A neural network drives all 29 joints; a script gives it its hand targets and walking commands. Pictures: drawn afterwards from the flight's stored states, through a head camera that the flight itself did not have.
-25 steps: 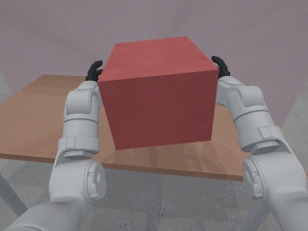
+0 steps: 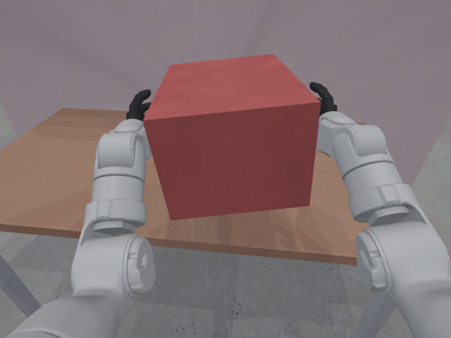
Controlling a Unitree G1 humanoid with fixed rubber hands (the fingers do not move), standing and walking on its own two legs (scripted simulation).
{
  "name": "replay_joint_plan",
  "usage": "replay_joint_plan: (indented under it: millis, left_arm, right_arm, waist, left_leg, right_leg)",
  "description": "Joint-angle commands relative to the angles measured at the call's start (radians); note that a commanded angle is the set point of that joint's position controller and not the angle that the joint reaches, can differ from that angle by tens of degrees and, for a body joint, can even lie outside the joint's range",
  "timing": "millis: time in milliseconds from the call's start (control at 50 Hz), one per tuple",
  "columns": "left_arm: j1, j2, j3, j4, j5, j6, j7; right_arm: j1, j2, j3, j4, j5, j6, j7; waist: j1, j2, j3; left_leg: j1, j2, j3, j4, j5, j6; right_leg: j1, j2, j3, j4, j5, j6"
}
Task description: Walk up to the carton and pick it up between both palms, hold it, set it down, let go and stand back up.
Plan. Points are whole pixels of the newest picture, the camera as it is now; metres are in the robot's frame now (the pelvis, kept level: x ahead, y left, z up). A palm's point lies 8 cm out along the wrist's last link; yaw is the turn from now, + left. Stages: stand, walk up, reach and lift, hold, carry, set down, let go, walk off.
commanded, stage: hold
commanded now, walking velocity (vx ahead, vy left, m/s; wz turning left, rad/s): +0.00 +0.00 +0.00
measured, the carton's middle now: (229, 124) +0.42 +0.00 +0.24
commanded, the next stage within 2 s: none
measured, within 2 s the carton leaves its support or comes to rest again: neither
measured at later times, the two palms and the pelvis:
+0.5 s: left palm (135, 125) +0.38 +0.17 +0.26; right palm (323, 122) +0.37 -0.15 +0.26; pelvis +0.00 +0.00 +0.00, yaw +0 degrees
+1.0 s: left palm (135, 125) +0.38 +0.17 +0.26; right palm (323, 123) +0.37 -0.15 +0.26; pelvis +0.00 +0.00 +0.00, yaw +0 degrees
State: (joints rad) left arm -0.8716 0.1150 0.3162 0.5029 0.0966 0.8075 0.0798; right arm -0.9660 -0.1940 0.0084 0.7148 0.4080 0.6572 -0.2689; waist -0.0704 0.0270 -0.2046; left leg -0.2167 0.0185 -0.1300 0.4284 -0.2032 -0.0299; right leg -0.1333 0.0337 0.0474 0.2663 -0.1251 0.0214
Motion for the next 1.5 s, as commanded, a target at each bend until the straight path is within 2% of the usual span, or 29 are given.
replay_joint_plan:
  millis: [0, 80, 140, 520, 760, 1320, 1340, 1400, 1420, 1440, 1480]
  left_arm:
    - [-0.992, -0.699, -0.478, -0.355, -0.235, -0.119, -0.154]
    - [-0.903, -0.692, -0.413, -0.226, -0.170, -0.100, -0.171]
    - [-0.894, -0.700, -0.407, -0.193, -0.164, -0.098, -0.182]
    - [-0.941, -0.717, -0.431, -0.245, -0.199, -0.114, -0.160]
    - [-0.925, -0.711, -0.434, -0.248, -0.196, -0.111, -0.166]
    - [-0.937, -0.718, -0.431, -0.237, -0.196, -0.111, -0.162]
    - [-0.860, -0.738, -0.419, -0.158, -0.157, -0.087, -0.162]
    - [-0.889, -0.739, -0.424, -0.170, -0.156, -0.094, -0.167]
    - [-0.897, -0.744, -0.433, -0.197, -0.170, -0.098, -0.166]
    - [-0.921, -0.743, -0.447, -0.223, -0.179, -0.104, -0.163]
    - [-0.934, -0.746, -0.457, -0.244, -0.196, -0.109, -0.158]
  right_arm:
    - [-0.987, 0.775, 0.304, -0.504, 0.223, -0.043, 0.130]
    - [-0.967, 0.726, 0.265, -0.433, 0.184, -0.038, 0.123]
    - [-0.987, 0.715, 0.250, -0.424, 0.170, -0.044, 0.123]
    - [-0.994, 0.734, 0.264, -0.434, 0.200, -0.055, 0.136]
    - [-0.994, 0.742, 0.275, -0.469, 0.200, -0.050, 0.124]
    - [-0.995, 0.728, 0.260, -0.432, 0.194, -0.051, 0.135]
    - [-0.992, 0.697, 0.222, -0.420, 0.175, -0.050, 0.139]
    - [-0.996, 0.718, 0.212, -0.398, 0.156, -0.053, 0.144]
    - [-1.017, 0.730, 0.229, -0.432, 0.169, -0.058, 0.145]
    - [-1.011, 0.730, 0.229, -0.428, 0.174, -0.055, 0.143]
    - [-1.023, 0.743, 0.242, -0.464, 0.182, -0.055, 0.143]
  waist:
    - [-0.024, 0.037, -0.532]
    - [-0.018, 0.032, -0.402]
    - [-0.020, 0.033, -0.381]
    - [-0.014, 0.049, -0.448]
    - [-0.020, 0.033, -0.440]
    - [-0.018, 0.047, -0.434]
    - [-0.010, 0.058, -0.377]
    - [-0.018, 0.035, -0.382]
    - [-0.012, 0.029, -0.431]
    - [-0.024, 0.042, -0.444]
    - [-0.021, 0.039, -0.476]
  left_leg:
    - [0.188, -0.077, 0.065, -0.002, 0.358, -0.041]
    - [0.141, -0.074, 0.061, -0.039, 0.236, -0.028]
    - [0.122, -0.068, 0.061, -0.055, 0.199, -0.026]
    - [0.160, -0.066, 0.061, -0.030, 0.276, -0.037]
    - [0.159, -0.072, 0.062, -0.027, 0.276, -0.029]
    - [0.156, -0.064, 0.060, -0.034, 0.263, -0.036]
    - [0.136, -0.061, 0.053, -0.045, 0.232, -0.031]
    - [0.115, -0.060, 0.054, -0.054, 0.211, -0.024]
    - [0.120, -0.063, 0.053, -0.045, 0.236, -0.023]
    - [0.131, -0.065, 0.049, -0.035, 0.262, -0.029]
    - [0.137, -0.068, 0.047, -0.025, 0.268, -0.029]
  right_leg:
    - [0.185, 0.064, -0.030, 0.019, 0.300, 0.015]
    - [0.163, 0.054, -0.024, -0.011, 0.175, 0.003]
    - [0.159, 0.053, -0.020, -0.018, 0.133, -0.008]
    - [0.151, 0.064, -0.026, -0.007, 0.180, -0.005]
    - [0.159, 0.059, -0.023, -0.007, 0.203, 0.001]
    - [0.145, 0.063, -0.023, -0.010, 0.172, -0.008]
    - [0.128, 0.065, -0.011, -0.022, 0.134, -0.013]
    - [0.142, 0.063, -0.012, -0.018, 0.133, -0.009]
    - [0.163, 0.065, -0.011, -0.010, 0.159, -0.007]
    - [0.169, 0.064, -0.008, -0.005, 0.185, -0.006]
    - [0.168, 0.062, -0.007, -0.001, 0.203, -0.001]
